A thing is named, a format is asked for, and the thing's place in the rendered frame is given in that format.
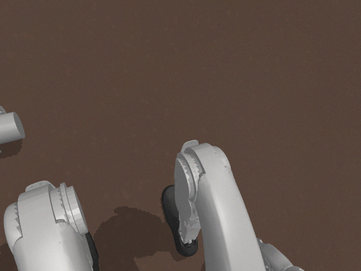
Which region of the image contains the right robot hand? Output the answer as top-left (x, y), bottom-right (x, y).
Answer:
top-left (257, 238), bottom-right (294, 271)

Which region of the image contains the right robot foot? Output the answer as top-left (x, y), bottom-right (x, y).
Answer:
top-left (162, 185), bottom-right (198, 257)

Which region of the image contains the left robot foot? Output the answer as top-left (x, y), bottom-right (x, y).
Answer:
top-left (85, 232), bottom-right (100, 271)

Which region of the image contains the can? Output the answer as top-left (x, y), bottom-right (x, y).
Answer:
top-left (0, 112), bottom-right (25, 144)

